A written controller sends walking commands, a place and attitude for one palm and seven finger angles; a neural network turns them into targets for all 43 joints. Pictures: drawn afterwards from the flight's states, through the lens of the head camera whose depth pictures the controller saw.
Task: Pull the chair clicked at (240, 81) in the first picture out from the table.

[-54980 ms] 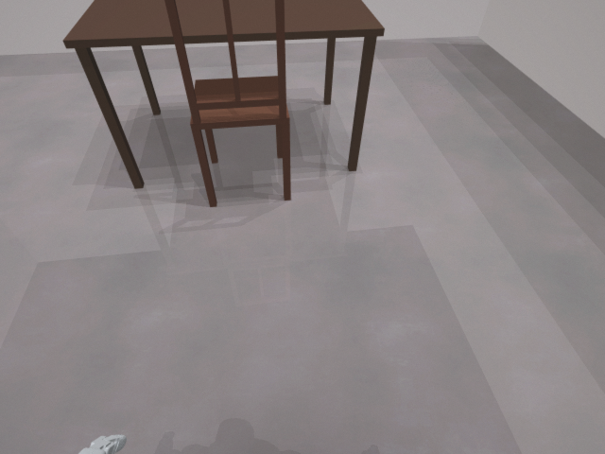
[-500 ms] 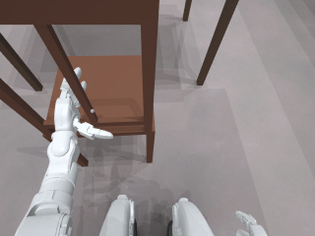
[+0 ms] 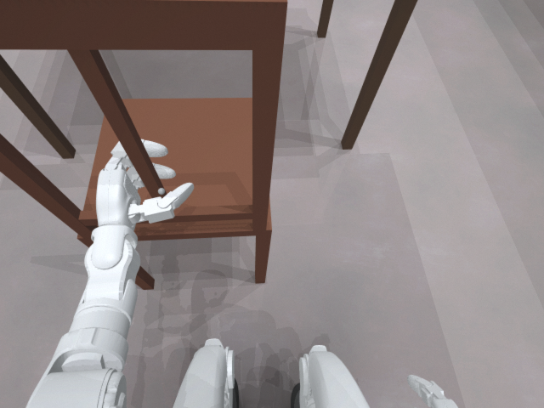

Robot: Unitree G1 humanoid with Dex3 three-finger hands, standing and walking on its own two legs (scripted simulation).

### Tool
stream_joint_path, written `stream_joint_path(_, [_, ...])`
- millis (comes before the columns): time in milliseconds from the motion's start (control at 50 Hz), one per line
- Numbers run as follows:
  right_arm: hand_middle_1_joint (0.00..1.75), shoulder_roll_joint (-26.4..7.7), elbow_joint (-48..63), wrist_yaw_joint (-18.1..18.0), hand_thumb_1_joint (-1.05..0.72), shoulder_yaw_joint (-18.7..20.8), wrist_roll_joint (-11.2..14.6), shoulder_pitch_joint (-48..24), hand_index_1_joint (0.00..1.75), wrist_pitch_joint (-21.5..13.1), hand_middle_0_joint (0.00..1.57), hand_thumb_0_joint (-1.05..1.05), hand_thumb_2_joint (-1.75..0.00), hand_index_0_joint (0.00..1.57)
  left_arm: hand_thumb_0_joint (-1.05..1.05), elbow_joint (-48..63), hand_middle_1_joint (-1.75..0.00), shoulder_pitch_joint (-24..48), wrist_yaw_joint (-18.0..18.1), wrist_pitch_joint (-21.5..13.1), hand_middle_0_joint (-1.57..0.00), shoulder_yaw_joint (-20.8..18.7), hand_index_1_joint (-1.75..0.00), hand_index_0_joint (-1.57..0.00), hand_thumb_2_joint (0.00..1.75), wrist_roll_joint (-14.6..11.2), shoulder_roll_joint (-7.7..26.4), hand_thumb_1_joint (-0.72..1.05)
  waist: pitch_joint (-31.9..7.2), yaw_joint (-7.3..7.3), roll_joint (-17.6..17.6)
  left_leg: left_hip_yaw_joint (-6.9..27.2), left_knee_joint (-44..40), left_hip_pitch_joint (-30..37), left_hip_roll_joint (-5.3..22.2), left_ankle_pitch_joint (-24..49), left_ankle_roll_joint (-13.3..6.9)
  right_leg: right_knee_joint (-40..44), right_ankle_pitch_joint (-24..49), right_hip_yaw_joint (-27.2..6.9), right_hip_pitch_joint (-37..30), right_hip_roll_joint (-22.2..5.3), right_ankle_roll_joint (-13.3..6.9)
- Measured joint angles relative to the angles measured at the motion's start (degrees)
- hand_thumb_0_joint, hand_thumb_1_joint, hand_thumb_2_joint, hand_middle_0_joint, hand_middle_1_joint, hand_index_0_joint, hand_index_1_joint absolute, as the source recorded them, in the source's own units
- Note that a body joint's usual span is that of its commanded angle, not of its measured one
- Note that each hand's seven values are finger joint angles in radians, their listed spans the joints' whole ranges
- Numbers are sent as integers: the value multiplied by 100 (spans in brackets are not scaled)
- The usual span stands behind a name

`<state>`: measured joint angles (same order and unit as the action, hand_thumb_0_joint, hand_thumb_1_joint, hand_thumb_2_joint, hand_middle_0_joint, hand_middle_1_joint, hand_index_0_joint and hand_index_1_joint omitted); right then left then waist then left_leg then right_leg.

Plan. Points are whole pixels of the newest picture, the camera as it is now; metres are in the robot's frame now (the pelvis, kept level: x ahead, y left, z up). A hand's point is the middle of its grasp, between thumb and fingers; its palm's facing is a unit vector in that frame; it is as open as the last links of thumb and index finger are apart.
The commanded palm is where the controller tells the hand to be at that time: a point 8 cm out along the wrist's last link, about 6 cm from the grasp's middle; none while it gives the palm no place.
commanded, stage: hook a spindle and tug to test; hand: left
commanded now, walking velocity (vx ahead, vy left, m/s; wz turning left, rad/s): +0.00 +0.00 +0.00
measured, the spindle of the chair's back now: (138, 156) +0.45 +0.19 +0.06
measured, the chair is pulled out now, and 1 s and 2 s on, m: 0.35 0.40 0.52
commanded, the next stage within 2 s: step backward, pulling the chair out in 0.78 s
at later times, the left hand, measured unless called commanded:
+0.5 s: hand (162, 199) +0.40 +0.16 +0.02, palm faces +0.05 -1.00 +0.00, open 5.2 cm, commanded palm +0.36 +0.20 +0.02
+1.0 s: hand (162, 218) +0.37 +0.15 +0.03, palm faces +0.07 -0.99 -0.14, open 5.4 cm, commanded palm +0.34 +0.20 +0.03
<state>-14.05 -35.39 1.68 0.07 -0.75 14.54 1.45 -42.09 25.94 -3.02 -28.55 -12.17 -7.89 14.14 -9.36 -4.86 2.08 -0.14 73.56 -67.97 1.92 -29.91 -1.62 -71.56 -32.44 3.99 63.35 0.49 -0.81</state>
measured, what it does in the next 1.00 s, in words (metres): stands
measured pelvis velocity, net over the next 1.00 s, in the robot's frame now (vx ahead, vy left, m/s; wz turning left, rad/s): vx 0.02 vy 0.00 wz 0.02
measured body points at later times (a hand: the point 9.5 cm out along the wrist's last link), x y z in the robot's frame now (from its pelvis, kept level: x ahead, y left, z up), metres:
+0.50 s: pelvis +0.02 +0.01 +0.01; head +0.14 +0.03 +0.44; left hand +0.39 +0.21 +0.02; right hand +0.13 -0.24 -0.10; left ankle +0.04 +0.10 -0.62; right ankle +0.01 -0.12 -0.62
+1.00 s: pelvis +0.02 +0.00 +0.04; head +0.13 +0.00 +0.48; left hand +0.36 +0.21 +0.04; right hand +0.15 -0.24 -0.08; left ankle +0.04 +0.10 -0.62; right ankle +0.01 -0.12 -0.62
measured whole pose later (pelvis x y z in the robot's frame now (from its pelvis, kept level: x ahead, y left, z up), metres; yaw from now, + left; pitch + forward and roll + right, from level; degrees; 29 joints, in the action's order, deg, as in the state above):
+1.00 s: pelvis +0.02 +0.00 +0.04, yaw +1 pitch +17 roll -2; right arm -11.5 -29.3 -1.9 -0.5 2.0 11.8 7.0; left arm -24.1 9.4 4.0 -13.7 -4.2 -4.6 12.2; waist -3.7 -4.2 1.9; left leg -1.1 62.6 -51.3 0.8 -27.9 -1.3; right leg -61.4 -30.7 3.0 47.2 -0.3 -0.2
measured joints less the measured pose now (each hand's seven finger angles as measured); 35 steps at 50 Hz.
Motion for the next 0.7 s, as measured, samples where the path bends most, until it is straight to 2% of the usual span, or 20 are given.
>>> stream_joint_path(140, [30, 14, 64, 31, -90, 8, 4, 2, 30, 14, 20, 1, -90, 20, 0, 162, -141, -149, 51, 35, -45, 85, -143, -43, 76, -12, -47, 59, -10, -2, -2, -27, -43, 82, -3, -34, -32, 76, -5, -30, -88, 0, 37])
stream_joint_path(220, [30, 25, 98, 61, -90, 16, -4, -13, 30, 39, 20, 1, -90, 20, 1, 305, -141, -261, 106, 65, -44, 133, -144, -42, 83, -13, -92, 74, -12, 8, -3, -52, -70, 127, -4, -55, -52, 116, -10, -55, -131, 0, 60])
stream_joint_path(460, [30, 85, 288, 127, -90, 6, 17, -38, 30, 108, 20, 1, -90, 20, 1, 979, -142, -912, 78, 139, -40, 249, -145, -41, 79, -62, -211, 77, -29, 19, -29, -123, -187, 336, 13, -134, -79, 254, -45, -132, -317, 20, 96])
stream_joint_path(700, [30, 115, 416, 153, -90, 30, 6, -118, 30, 91, 20, 1, -90, 20, 2, 1744, -141, -1715, 186, 125, -39, 526, -145, -41, 79, -60, -398, 77, -33, 121, -28, -119, -249, 479, -3, -179, -63, 305, -99, -131, -458, 10, 89])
